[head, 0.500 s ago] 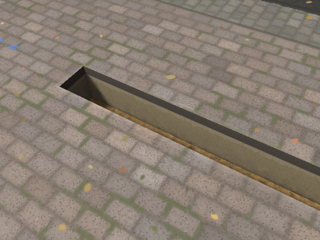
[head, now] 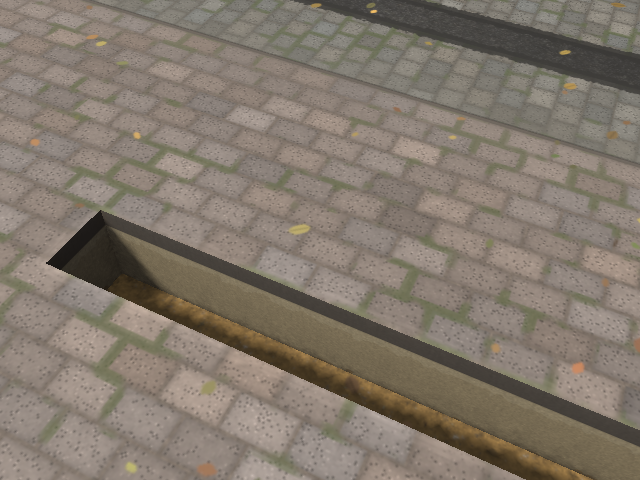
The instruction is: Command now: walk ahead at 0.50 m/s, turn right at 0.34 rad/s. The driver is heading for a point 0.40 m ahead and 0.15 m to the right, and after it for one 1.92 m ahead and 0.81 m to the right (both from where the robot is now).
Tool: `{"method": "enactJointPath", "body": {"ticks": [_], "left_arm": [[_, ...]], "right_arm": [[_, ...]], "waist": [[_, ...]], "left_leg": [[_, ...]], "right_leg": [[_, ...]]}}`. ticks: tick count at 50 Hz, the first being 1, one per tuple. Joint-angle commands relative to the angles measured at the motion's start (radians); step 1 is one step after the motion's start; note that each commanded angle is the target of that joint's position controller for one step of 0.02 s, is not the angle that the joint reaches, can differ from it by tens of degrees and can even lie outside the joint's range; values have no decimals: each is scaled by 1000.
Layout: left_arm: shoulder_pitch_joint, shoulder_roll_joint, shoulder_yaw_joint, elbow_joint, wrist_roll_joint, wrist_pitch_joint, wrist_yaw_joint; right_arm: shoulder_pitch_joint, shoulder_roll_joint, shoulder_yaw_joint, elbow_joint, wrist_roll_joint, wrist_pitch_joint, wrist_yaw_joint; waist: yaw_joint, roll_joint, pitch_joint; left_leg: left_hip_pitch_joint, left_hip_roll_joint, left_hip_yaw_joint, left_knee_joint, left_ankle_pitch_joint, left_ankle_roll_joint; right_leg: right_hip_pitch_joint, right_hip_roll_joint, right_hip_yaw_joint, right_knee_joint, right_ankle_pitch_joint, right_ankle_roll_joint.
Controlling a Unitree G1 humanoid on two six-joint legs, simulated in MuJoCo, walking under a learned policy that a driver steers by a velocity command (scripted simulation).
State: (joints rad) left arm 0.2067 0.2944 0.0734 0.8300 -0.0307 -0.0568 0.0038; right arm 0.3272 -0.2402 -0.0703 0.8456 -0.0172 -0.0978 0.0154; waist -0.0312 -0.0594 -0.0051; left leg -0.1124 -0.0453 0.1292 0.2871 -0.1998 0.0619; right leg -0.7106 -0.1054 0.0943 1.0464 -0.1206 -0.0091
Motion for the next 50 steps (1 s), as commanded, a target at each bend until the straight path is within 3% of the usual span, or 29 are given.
{"method": "enactJointPath", "body": {"ticks": [1,4,8,11,12,13,14,15,16,17,18,19,20,21,23,27,29,31,32,35,37,38,39,40,41,42,44,46,50], "left_arm": [[5,29,6,-55,9,-3,-9],[-100,1,-9,-100,15,-1,-31],[-205,-15,-19,-177,15,4,-58],[-170,18,-5,-209,16,12,-70],[-111,42,8,-206,15,16,-71],[27,82,32,-182,11,21,-68],[196,160,71,-147,8,24,-52],[248,277,94,-132,6,29,-32],[262,251,79,-161,6,15,-43],[246,175,60,-161,17,13,-49],[198,138,50,-159,14,10,-46],[118,110,40,-175,15,6,-44],[66,85,30,-188,23,2,-39],[47,76,27,-202,30,0,-36],[51,85,29,-200,19,-13,-29],[119,135,42,-170,21,-7,1],[141,137,41,-160,17,-1,12],[143,152,44,-155,20,6,19],[149,154,47,-155,38,11,14],[138,148,47,-163,25,30,16],[71,130,36,-197,27,38,19],[59,96,22,-207,31,37,18],[193,13,-1,-205,45,42,16],[328,3,-5,-209,8,34,16],[276,113,21,-187,-1,30,18],[161,172,41,-197,8,43,22],[129,164,57,-205,-3,73,11],[141,102,49,-199,-13,82,2],[51,31,29,-213,24,63,-4]], "right_arm": [[-58,-125,-26,-52,-2,-23,-17],[-23,-143,-28,-30,2,-17,-28],[43,-156,-31,2,18,14,-35],[13,-198,-41,-8,28,36,-44],[14,-212,-44,-6,33,44,-48],[-8,-225,-45,-8,37,50,-51],[-24,-227,-42,-18,39,43,-53],[59,-94,-3,-62,-5,20,-39],[53,-101,9,-84,18,-23,-14],[-70,-169,-13,-107,56,-42,-1],[-115,-159,-9,-124,62,-49,-1],[-125,-152,-11,-116,38,-48,-9],[-99,-157,-17,-110,21,-35,-17],[-73,-159,-21,-108,18,-20,-18],[-71,-149,-22,-119,18,1,-28],[-206,-122,-9,-166,5,12,-41],[-281,-103,1,-191,-6,1,-27],[-345,-107,-1,-212,6,-11,-10],[-327,-94,-1,-212,9,-17,-5],[-304,-153,-24,-236,4,-29,-1],[-165,-164,-39,-216,9,-37,-2],[-41,-201,-56,-196,4,-39,-3],[27,-270,-68,-193,-6,-35,-4],[67,-284,-70,-177,-13,-21,3],[38,-214,-57,-189,6,-21,5],[-3,-162,-40,-197,3,-19,5],[-73,-116,-18,-196,30,-19,12],[-85,-95,-11,-170,40,-23,11],[20,-147,-29,-98,17,-38,7]], "waist": [[29,111,40],[-12,102,78],[-50,101,106],[-6,151,60],[31,174,16],[112,176,-57],[200,125,-143],[127,-152,-240],[123,-159,-424],[166,-63,-323],[131,3,-181],[78,73,-93],[34,62,-67],[8,39,-63],[-1,29,-53],[42,-1,-14],[75,-13,-11],[95,-41,-10],[87,-65,-56],[55,-66,-18],[-32,-97,-34],[-96,-54,-92],[-44,209,-226],[5,490,-272],[-18,321,-173],[-33,169,-68],[16,142,17],[43,160,47],[2,102,11]], "left_leg": [[-19,267,-80,-145,306,118],[15,274,-18,-143,312,97],[165,328,11,-72,408,90],[221,330,58,63,768,59],[228,324,69,162,937,47],[189,306,84,340,1024,27],[23,253,95,593,840,-16],[-410,98,59,1002,-29,-73],[-606,-12,-190,1189,-411,-75],[-699,48,-252,1186,-335,-51],[-693,83,-235,1102,-254,-40],[-641,120,-220,1011,-184,-46],[-569,151,-219,948,-138,-53],[-515,162,-221,909,-112,-62],[-505,168,-212,820,-85,-92],[-529,141,-209,552,133,-133],[-468,103,-198,391,278,-122],[-421,70,-190,318,336,-109],[-320,45,-170,403,345,-114],[-297,38,-185,344,186,-99],[-139,22,-179,278,88,-75],[3,82,-216,198,88,-35],[251,297,-419,198,132,47],[392,467,-841,82,14,222],[289,471,-882,10,-152,232],[156,435,-723,8,-114,203],[-40,360,-529,-29,-80,197],[-100,299,-393,-102,-116,157],[23,318,-298,-102,179,189]], "right_leg": [[-23,-7,26,-133,178,4],[-11,3,-40,-288,265,-13],[-67,19,-102,-376,160,-44],[46,82,-186,-395,-6,-91],[142,121,-218,-388,-60,-113],[328,161,-229,-421,-56,-145],[618,149,-145,-500,27,-193],[1001,-107,312,-509,80,-342],[1158,-246,754,-694,-83,-470],[1098,-211,635,-731,-103,-391],[931,-174,489,-732,-37,-343],[757,-122,372,-738,62,-305],[647,-85,296,-752,158,-290],[581,-61,270,-773,181,-286],[521,-46,243,-790,227,-293],[470,-7,182,-780,254,-247],[440,29,162,-768,154,-215],[429,35,181,-770,59,-200],[396,30,185,-741,133,-206],[429,21,263,-668,155,-210],[435,12,334,-602,147,-185],[429,61,294,-428,124,-146],[304,160,179,-121,-281,-90],[10,233,99,187,-530,-41],[-95,167,94,314,-440,-25],[-79,128,70,375,-334,-18],[-29,54,90,368,-216,-29],[26,12,65,248,-159,-49],[-45,24,60,80,-111,-42]]}}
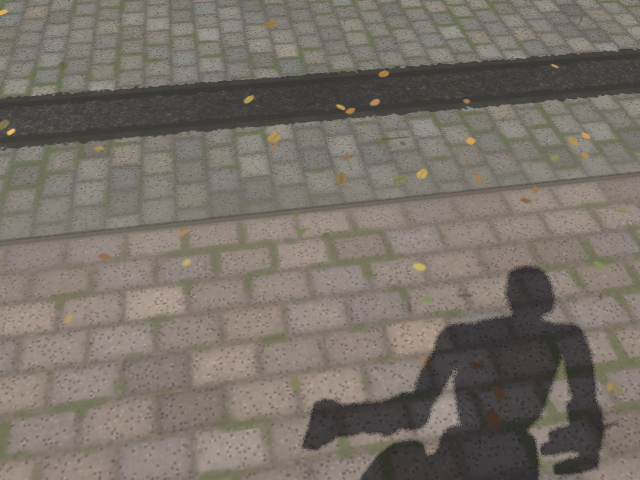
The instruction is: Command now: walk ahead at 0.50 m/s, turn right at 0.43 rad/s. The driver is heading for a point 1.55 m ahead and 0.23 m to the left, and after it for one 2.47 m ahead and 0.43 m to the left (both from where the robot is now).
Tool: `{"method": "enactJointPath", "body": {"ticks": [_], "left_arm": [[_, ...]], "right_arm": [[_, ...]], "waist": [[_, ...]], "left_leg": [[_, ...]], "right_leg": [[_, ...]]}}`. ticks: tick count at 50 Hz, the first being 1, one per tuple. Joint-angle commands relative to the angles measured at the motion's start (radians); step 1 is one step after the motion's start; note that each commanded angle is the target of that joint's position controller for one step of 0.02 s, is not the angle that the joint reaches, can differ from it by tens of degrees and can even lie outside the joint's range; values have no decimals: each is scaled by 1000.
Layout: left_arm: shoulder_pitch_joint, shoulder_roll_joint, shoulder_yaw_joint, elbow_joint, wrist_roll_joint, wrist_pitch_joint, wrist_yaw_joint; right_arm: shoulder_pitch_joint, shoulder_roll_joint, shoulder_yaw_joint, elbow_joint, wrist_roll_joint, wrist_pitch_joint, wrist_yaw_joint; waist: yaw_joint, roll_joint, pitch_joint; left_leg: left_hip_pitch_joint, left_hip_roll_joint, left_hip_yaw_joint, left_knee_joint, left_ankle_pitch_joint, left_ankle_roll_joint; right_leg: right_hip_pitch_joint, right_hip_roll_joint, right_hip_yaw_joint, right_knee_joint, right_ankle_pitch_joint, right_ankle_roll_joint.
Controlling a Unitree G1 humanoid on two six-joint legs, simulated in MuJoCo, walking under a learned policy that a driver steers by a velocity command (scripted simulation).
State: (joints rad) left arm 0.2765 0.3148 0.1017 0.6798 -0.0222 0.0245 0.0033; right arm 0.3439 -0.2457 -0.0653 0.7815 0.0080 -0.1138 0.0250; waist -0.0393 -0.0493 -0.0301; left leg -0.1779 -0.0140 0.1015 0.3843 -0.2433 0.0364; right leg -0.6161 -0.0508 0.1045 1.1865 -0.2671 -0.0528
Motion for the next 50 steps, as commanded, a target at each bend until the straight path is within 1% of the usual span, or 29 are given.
{"method": "enactJointPath", "body": {"ticks": [1,2,3,6,7,9,10,12,14,15,16,19,20,21,22,23,24,25,27,28,29,30,31,33,34,36,40,45,50], "left_arm": [[-29,5,-4,-68,25,-21,-4],[-57,-3,-12,-72,20,-31,-6],[-18,12,-2,-36,24,-41,-13],[-130,12,-11,-53,13,-67,-30],[-315,46,7,-106,-27,-82,-31],[-431,30,-4,-139,-62,-98,-28],[-471,29,-9,-154,-57,-107,-36],[-471,-15,-28,-143,-29,-103,-35],[-457,-30,-44,-144,-26,-91,-50],[-428,-49,-66,-137,-1,-93,-78],[-483,-53,-62,-120,19,-105,-96],[-326,23,-37,-95,5,-130,-82],[-211,96,-10,-70,22,-117,-65],[-13,164,24,-4,27,-86,-41],[84,238,31,19,48,-92,-42],[137,266,33,60,37,-95,-44],[173,165,4,62,37,-101,-52],[108,127,-9,71,45,-110,-76],[5,63,-24,103,42,-137,-75],[-57,44,-25,116,54,-148,-75],[-47,9,-29,163,43,-141,-66],[-83,-16,-45,169,27,-143,-66],[-96,-49,-58,184,28,-137,-58],[-99,-6,-48,177,31,-132,-29],[-115,-22,-57,164,51,-144,-22],[-77,15,-55,188,58,-162,-6],[-26,54,-67,241,63,-146,10],[20,115,-64,257,46,-108,23],[-11,182,-39,238,13,-65,28]], "right_arm": [[4,-150,-37,-24,-7,-18,-6],[-2,-160,-40,-16,8,-16,-10],[31,-187,-48,-2,-11,-24,-11],[103,-167,-36,29,-1,-5,-24],[249,-155,-34,61,1,-15,-34],[359,-130,-38,104,17,-22,-35],[367,-125,-37,108,35,-20,-48],[405,-128,-34,125,31,-2,-61],[266,-137,-24,85,33,30,-75],[89,-147,-19,27,36,41,-70],[130,-186,-35,34,33,27,-70],[52,-317,-66,35,35,20,-64],[79,-322,-69,66,26,39,-61],[105,-289,-57,72,11,58,-68],[300,-48,5,21,-7,50,-44],[407,28,47,27,19,26,-30],[285,-59,13,37,69,20,-33],[200,-104,-2,15,81,34,-39],[93,-139,-31,42,57,51,-45],[148,-134,-36,68,77,67,-41],[154,-73,-25,87,62,85,-39],[124,-56,-6,28,23,72,-32],[99,-43,-3,31,28,78,-28],[-3,-74,4,-19,24,87,-40],[-6,-115,-7,3,21,87,-37],[-40,-141,-14,-5,10,85,-34],[-170,-118,-10,-30,11,73,-4],[-289,-74,2,-87,24,69,42],[-275,-108,-13,-136,18,74,51]], "waist": [[11,80,11],[12,88,10],[12,75,-34],[-22,127,10],[-97,184,98],[-114,219,224],[-99,207,254],[-104,175,306],[-20,125,311],[31,27,275],[-12,33,214],[134,242,119],[202,313,58],[294,325,-41],[155,78,-251],[104,-107,-534],[141,-53,-527],[123,-31,-376],[66,-80,-153],[-3,-70,-101],[-19,-113,-71],[-64,-94,-37],[-68,-94,-9],[-28,-70,58],[-24,-47,26],[1,-3,41],[66,11,65],[129,40,130],[83,-23,67]], "left_leg": [[104,278,-214,-185,315,218],[112,272,-185,-193,342,214],[161,299,-186,-129,362,227],[207,299,-190,-58,311,197],[398,335,-271,-82,160,171],[591,433,-392,-113,-33,183],[620,449,-402,-145,-50,174],[601,458,-375,-192,-85,174],[310,371,-207,-265,7,140],[-81,261,-3,-338,48,68],[-227,257,28,-455,8,85],[81,263,94,-327,591,52],[191,277,99,-117,862,26],[226,250,110,206,985,-15],[-278,187,-11,606,318,-34],[-379,41,-201,868,-291,-35],[-358,58,-294,877,-246,0],[-392,73,-281,885,-190,22],[-327,121,-280,975,-63,53],[-273,148,-285,1005,-9,60],[-321,131,-261,1166,-54,43],[-378,165,-293,1134,50,51],[-432,153,-286,1156,69,52],[-544,133,-265,1036,76,26],[-550,140,-290,1028,138,34],[-651,126,-305,958,218,31],[-650,102,-153,664,367,37],[-629,100,-46,350,377,50],[-459,12,48,175,191,68]], "right_leg": [[-114,-20,21,-107,55,14],[-110,-31,0,-145,84,24],[-109,-32,-17,-54,203,28],[-237,-25,-43,-62,223,13],[-505,-30,55,-96,141,15],[-801,-51,123,-112,-53,4],[-855,-74,137,-133,-13,16],[-898,-50,59,-90,-58,29],[-597,-39,-42,-199,146,47],[-81,-16,-93,-459,473,19],[221,61,-188,-441,630,21],[311,103,-158,-463,371,-48],[365,132,-161,-519,237,-87],[511,108,-140,-647,157,-105],[1099,-123,197,-464,273,-203],[1179,-273,634,-694,-58,-214],[1046,-229,598,-819,-199,-138],[896,-243,559,-875,-253,-151],[499,-183,379,-900,-128,-104],[377,-147,245,-925,-119,-89],[343,-172,277,-933,-173,-101],[257,-172,233,-946,-146,-81],[225,-172,192,-958,-137,-86],[242,-177,118,-1033,-49,-143],[280,-193,93,-1053,51,-142],[378,-194,14,-1063,186,-132],[496,-153,-171,-1096,373,-84],[679,-184,-254,-1104,489,-37],[875,-206,-316,-889,1049,-48]]}}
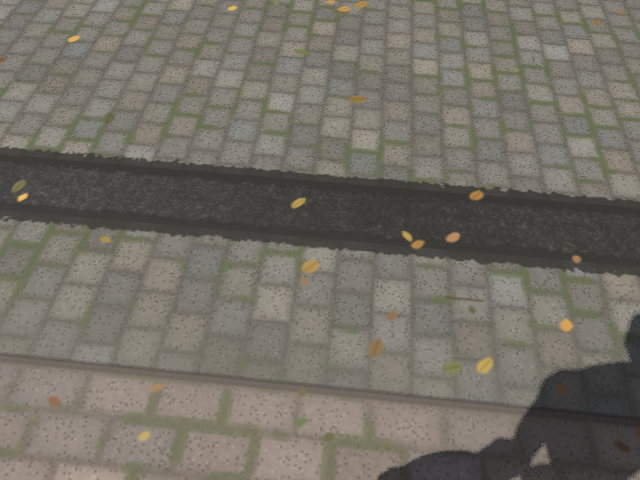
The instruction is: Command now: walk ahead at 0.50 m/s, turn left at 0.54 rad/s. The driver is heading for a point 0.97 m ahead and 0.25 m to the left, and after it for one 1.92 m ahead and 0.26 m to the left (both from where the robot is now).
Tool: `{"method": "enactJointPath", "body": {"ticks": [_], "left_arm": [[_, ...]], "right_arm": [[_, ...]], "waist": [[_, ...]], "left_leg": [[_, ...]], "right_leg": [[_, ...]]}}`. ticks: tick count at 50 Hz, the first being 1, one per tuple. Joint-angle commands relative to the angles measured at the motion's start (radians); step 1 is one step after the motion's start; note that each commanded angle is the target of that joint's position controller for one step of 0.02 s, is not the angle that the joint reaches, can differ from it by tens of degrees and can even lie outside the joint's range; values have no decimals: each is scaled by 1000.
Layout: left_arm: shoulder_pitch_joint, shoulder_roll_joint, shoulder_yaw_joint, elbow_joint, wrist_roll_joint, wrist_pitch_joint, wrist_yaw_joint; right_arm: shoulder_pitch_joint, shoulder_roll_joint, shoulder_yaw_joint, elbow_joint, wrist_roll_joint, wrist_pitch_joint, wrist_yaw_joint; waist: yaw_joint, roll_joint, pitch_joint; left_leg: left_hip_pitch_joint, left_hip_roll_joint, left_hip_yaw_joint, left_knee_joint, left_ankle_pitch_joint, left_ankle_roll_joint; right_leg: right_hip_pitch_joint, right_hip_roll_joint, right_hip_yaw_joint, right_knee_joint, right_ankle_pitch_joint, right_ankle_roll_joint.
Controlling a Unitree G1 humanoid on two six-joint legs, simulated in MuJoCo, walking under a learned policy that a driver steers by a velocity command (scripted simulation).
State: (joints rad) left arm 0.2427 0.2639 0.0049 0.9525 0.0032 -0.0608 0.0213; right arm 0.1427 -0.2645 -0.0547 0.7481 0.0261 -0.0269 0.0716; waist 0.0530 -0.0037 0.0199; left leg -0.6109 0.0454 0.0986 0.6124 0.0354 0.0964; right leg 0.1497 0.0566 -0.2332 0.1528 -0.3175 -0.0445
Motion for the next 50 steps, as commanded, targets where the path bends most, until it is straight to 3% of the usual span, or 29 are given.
{"method": "enactJointPath", "body": {"ticks": [1,2,3,4,5,6,7,8,9,11,13,16,18,23,25,26,27,28,29,30,31,32,33,35,37,42,45,48,50], "left_arm": [[8,242,65,-47,-10,33,13],[-12,251,72,-64,-8,44,15],[-39,247,74,-82,-7,51,12],[-50,218,64,-101,5,44,12],[51,43,19,-147,22,13,-14],[-19,68,12,-172,-10,-42,-41],[-148,157,33,-206,-50,-83,-65],[-177,169,36,-214,-54,-104,-69],[-168,167,40,-205,-34,-104,-69],[-139,172,46,-213,-12,-84,-62],[-131,152,47,-223,7,-69,-52],[-234,89,24,-248,6,-56,-42],[-292,78,19,-271,7,-57,-41],[-312,148,52,-313,-16,-73,-38],[-224,171,71,-297,-15,-83,-41],[-130,198,90,-276,-8,-87,-36],[21,243,105,-263,11,-89,-29],[118,329,124,-236,26,-70,-25],[124,259,113,-231,3,-61,-31],[80,183,95,-249,-2,-52,-25],[38,156,84,-253,3,-43,-21],[4,134,75,-248,9,-37,-21],[-20,115,69,-244,16,-38,-20],[-22,111,73,-230,8,-46,-20],[-10,142,82,-209,5,-55,-22],[16,182,88,-169,-6,-46,-29],[52,199,87,-141,-15,-29,-26],[76,227,91,-115,-31,-11,-23],[64,218,86,-109,-38,-7,-21]], "right_arm": [[-30,-109,-32,-97,2,-8,4],[49,-138,-47,-81,6,-6,1],[186,-179,-68,-45,9,-10,-9],[327,-231,-93,-10,8,-13,-23],[333,-298,-102,-22,10,-23,-33],[304,-235,-79,-55,-3,-42,-34],[260,-179,-62,-68,-12,-55,-36],[210,-159,-56,-84,-18,-62,-31],[173,-138,-46,-97,-11,-66,-26],[147,-127,-31,-113,-17,-67,-38],[147,-159,-35,-124,-9,-59,-50],[165,-201,-48,-134,-13,-46,-68],[199,-217,-56,-124,-13,-38,-73],[250,-182,-52,-96,4,-22,-82],[219,-185,-56,-105,-1,-11,-88],[211,-156,-47,-112,-8,-9,-90],[209,-93,-22,-134,-21,-7,-88],[352,-11,2,-168,0,-20,-87],[366,-106,-11,-155,20,-23,-91],[257,-175,-29,-156,17,-18,-92],[182,-185,-34,-169,3,-14,-92],[142,-174,-35,-182,-11,-12,-88],[145,-159,-38,-183,-9,-6,-79],[158,-116,-31,-190,3,8,-70],[117,-90,-22,-213,-4,13,-69],[10,-59,0,-224,-8,-8,-53],[-90,-44,7,-245,-13,-28,-36],[-87,-72,-9,-254,-18,-35,-27],[78,-128,-38,-199,-35,-33,-37]], "waist": [[-38,-85,-1],[-79,-94,-36],[-155,-72,-96],[-226,10,-176],[-105,262,-239],[-122,174,-323],[-157,96,-173],[-126,10,-84],[-93,-42,-46],[-57,-28,-50],[-41,-14,-19],[-86,28,19],[-124,67,10],[-118,125,-11],[-63,159,-31],[-16,156,-80],[50,73,-216],[-10,-276,-340],[7,-292,-327],[39,-174,-198],[34,-90,-122],[14,-70,-60],[-16,-95,-31],[-35,-120,-17],[-38,-87,-4],[-15,-52,12],[16,-54,29],[-10,-99,-20],[-108,-80,-118]], "left_leg": [[10,-68,64,-54,-139,19],[92,-89,67,-64,-172,31],[279,-111,51,-124,-154,60],[570,-46,-109,-149,-186,108],[947,205,-609,-152,-350,296],[972,293,-925,-329,-588,363],[850,263,-796,-397,-508,289],[744,223,-660,-390,-377,261],[653,177,-569,-391,-257,237],[553,133,-492,-410,-128,230],[464,115,-440,-416,-66,224],[317,43,-342,-418,-126,177],[281,26,-330,-395,-150,138],[449,85,-465,-267,-204,97],[469,92,-494,-187,-159,72],[444,43,-464,-81,-111,39],[335,-13,-392,184,-198,-1],[-31,-149,-250,537,-608,-78],[-195,-76,-267,708,-617,-93],[-240,-36,-254,768,-528,-102],[-213,0,-219,757,-453,-106],[-183,25,-212,710,-396,-105],[-132,53,-216,671,-367,-100],[-88,73,-195,614,-354,-102],[-99,76,-192,538,-326,-110],[-77,56,-168,240,-127,-95],[9,14,-96,63,-56,-87],[116,-34,-73,-46,-90,-49],[389,-83,-48,-178,52,3]], "right_leg": [[131,-317,17,220,1197,-57],[125,-312,17,330,1230,-60],[46,-285,14,513,1171,-53],[-177,-227,39,778,892,-37],[-690,-24,87,1124,-46,23],[-839,35,314,1288,-239,2],[-891,-38,363,1250,-125,-35],[-898,-82,349,1173,-70,-40],[-863,-111,343,1083,-31,-28],[-776,-133,337,995,7,12],[-772,-141,302,869,22,70],[-692,-115,262,601,222,119],[-622,-81,247,482,357,128],[-609,-72,312,338,338,99],[-517,-72,300,310,281,66],[-382,-82,293,289,279,37],[-140,-230,428,312,207,-25],[195,-470,900,222,2,-187],[204,-503,1082,151,-278,-208],[95,-458,924,132,-296,-164],[-31,-414,763,134,-158,-133],[-142,-364,651,113,-41,-125],[-223,-328,560,94,49,-120],[-285,-309,450,46,137,-131],[-302,-321,393,17,241,-154],[-261,-305,262,-5,337,-157],[-240,-287,195,48,564,-125],[-161,-294,184,167,760,-88],[-197,-238,139,380,848,-35]]}}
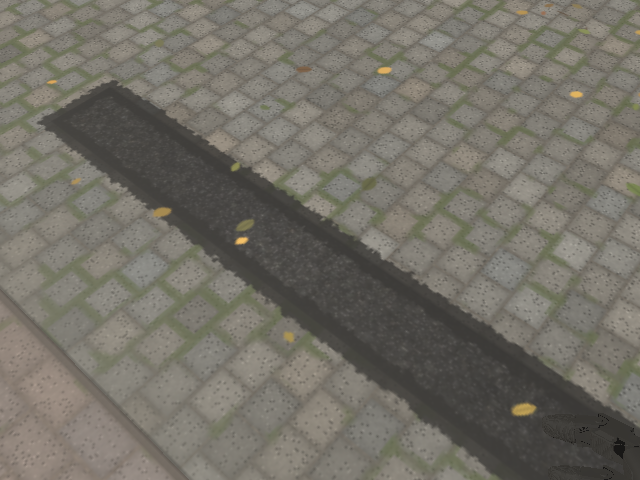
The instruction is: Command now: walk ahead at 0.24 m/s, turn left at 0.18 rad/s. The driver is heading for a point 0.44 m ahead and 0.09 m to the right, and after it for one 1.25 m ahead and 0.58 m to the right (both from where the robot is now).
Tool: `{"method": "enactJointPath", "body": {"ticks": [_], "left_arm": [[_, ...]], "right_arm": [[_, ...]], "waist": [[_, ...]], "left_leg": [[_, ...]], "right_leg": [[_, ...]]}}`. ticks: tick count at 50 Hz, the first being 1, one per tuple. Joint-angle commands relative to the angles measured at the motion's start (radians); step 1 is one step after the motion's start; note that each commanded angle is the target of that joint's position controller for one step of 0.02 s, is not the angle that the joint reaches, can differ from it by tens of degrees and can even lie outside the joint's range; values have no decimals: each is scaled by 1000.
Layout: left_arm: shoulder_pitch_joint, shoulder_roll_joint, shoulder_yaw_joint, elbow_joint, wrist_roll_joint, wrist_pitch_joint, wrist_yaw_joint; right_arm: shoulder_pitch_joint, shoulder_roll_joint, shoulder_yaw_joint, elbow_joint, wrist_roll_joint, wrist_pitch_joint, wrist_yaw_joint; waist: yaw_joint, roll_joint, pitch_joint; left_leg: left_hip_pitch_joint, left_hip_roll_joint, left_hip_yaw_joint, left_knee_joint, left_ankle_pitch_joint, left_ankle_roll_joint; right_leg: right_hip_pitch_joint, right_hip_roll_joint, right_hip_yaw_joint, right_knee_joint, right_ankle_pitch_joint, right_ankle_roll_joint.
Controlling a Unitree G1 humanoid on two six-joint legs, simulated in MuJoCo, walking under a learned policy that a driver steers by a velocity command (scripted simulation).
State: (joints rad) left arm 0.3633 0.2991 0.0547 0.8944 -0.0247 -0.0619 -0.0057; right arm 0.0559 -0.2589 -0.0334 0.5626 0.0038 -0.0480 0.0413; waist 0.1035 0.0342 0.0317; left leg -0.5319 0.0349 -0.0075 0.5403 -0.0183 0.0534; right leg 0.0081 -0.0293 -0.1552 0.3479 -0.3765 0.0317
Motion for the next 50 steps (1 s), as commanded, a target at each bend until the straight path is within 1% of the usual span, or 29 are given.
{"method": "enactJointPath", "body": {"ticks": [1,2,3,4,5,6,7,9,13,16,17,18,19,20,22,24,26,29,31,33,34,35,36,37,38,39,42,47,50], "left_arm": [[-42,140,20,-66,16,-15,7],[64,34,-23,-86,56,-25,-10],[107,88,-18,-46,28,-22,-18],[5,149,2,-66,-1,-12,-20],[-71,127,-2,-88,-3,-2,-12],[-91,115,-2,-82,11,12,-1],[-69,104,-1,-75,17,32,7],[-19,57,-11,-54,23,57,21],[-60,52,-12,-47,33,72,27],[-107,50,-11,-57,60,75,21],[-133,78,-10,-78,67,73,23],[-181,154,6,-91,56,72,30],[-211,124,5,-81,48,70,30],[-226,80,-7,-81,51,63,28],[-229,52,-17,-69,48,46,25],[-183,63,-14,-43,36,35,26],[-149,94,-2,-28,23,39,29],[-98,118,10,-21,11,26,29],[-87,136,20,-13,0,13,28],[-157,116,17,-30,-6,8,22],[-232,81,7,-56,-8,7,18],[-281,21,-7,-89,-5,-6,15],[-294,30,-7,-114,1,-26,18],[-282,70,10,-102,-11,-36,17],[-246,61,12,-87,-28,-39,11],[-240,47,11,-80,-32,-36,4],[-260,8,11,-81,-21,-16,-17],[-400,-51,-14,-162,-2,1,-39],[-448,-23,-10,-204,-2,9,-51]], "right_arm": [[254,-201,-78,3,-25,-5,-24],[277,-255,-70,-8,-56,4,-37],[300,-200,-56,-5,-36,8,-28],[259,-165,-49,2,-22,12,-19],[190,-133,-38,11,-9,9,-18],[134,-103,-28,14,-7,6,-17],[84,-98,-27,18,-15,5,-17],[29,-112,-36,32,-35,4,-17],[21,-101,-34,73,-31,14,-33],[32,-56,-15,111,-27,24,-36],[68,-39,-9,133,-32,25,-36],[128,-50,-14,143,-33,26,-37],[126,-50,-15,152,-31,30,-46],[105,-69,-22,156,-27,32,-53],[109,-70,-26,173,-26,38,-64],[129,-70,-30,196,-24,38,-65],[135,-70,-36,211,-9,35,-64],[120,-41,-37,212,6,4,-55],[109,-34,-39,214,13,-24,-44],[188,-37,-46,252,16,-41,-38],[276,-73,-60,288,16,-47,-39],[374,-154,-86,326,17,-50,-44],[468,-215,-104,340,10,-50,-40],[483,-150,-83,344,-11,-56,-43],[452,-111,-70,335,-17,-61,-45],[412,-95,-64,325,-14,-63,-45],[352,-45,-43,327,-13,-51,-45],[326,-119,-54,337,-13,-51,-68],[353,-141,-60,361,2,-48,-70]], "waist": [[-188,-56,-218],[-135,200,-373],[-161,168,-547],[-177,103,-432],[-153,66,-306],[-123,26,-228],[-79,35,-193],[-35,75,-175],[-55,98,-191],[-49,70,-112],[-65,27,-61],[-124,-99,-12],[-127,-174,-2],[-119,-174,14],[-117,-159,0],[-102,-121,-47],[-88,-126,-28],[-69,-186,39],[-74,-209,61],[-135,-186,37],[-186,-121,26],[-207,75,13],[-249,240,-30],[-240,163,-27],[-204,98,-28],[-183,67,-20],[-158,68,16],[-174,39,64],[-173,51,79]], "left_leg": [[540,42,-50,-51,462,85],[898,358,-414,33,905,280],[903,416,-528,-3,811,355],[796,338,-408,-43,709,310],[675,277,-323,-77,603,260],[539,243,-275,-116,520,227],[399,218,-229,-156,461,206],[230,180,-153,-209,398,200],[176,164,-132,-240,54,175],[77,92,-115,-237,-407,75],[58,55,-105,-209,-494,24],[81,-5,-57,-171,-473,-18],[206,-30,-13,-131,-369,-40],[263,-29,-9,-102,-308,-42],[296,-18,-18,-88,-229,-30],[299,-25,-7,-75,-245,-22],[235,-56,30,-25,-425,-11],[88,-69,63,96,-446,5],[63,-46,52,119,-382,30],[252,-38,32,-4,-335,60],[379,0,-36,-89,-326,76],[555,120,-241,-194,-344,123],[725,299,-517,-288,-219,211],[765,350,-546,-264,-75,238],[780,338,-464,-243,-20,209],[777,315,-370,-256,12,174],[671,232,-129,-321,134,90],[490,186,75,-409,112,77],[522,221,123,-399,172,73]], "right_leg": [[-204,-99,35,373,666,-61],[-550,19,59,750,-196,11],[-564,12,239,900,-353,16],[-615,-27,243,918,-306,16],[-652,-54,219,860,-246,18],[-622,-77,219,790,-198,27],[-521,-93,222,714,-154,36],[-358,-65,179,577,-93,52],[-227,-46,170,365,120,34],[-122,-32,164,189,239,-8],[-135,-83,227,109,259,-34],[-225,-124,258,81,157,-69],[-363,-105,261,31,-59,-81],[-414,-86,254,7,-111,-65],[-393,-69,234,21,-9,-35],[-327,-56,217,53,12,-38],[-316,-60,240,49,-166,-81],[-264,-184,429,-45,-339,-176],[-238,-266,543,-79,-291,-231],[-326,-224,478,-30,-131,-203],[-412,-149,374,68,-20,-154],[-581,-5,190,324,61,-74],[-766,56,153,581,-55,-37],[-869,44,261,770,-188,-50],[-913,17,316,843,-136,-78],[-942,-9,322,846,-57,-96],[-864,-44,266,719,127,-95],[-690,-31,141,397,351,-53],[-633,-20,103,310,357,-80]]}}
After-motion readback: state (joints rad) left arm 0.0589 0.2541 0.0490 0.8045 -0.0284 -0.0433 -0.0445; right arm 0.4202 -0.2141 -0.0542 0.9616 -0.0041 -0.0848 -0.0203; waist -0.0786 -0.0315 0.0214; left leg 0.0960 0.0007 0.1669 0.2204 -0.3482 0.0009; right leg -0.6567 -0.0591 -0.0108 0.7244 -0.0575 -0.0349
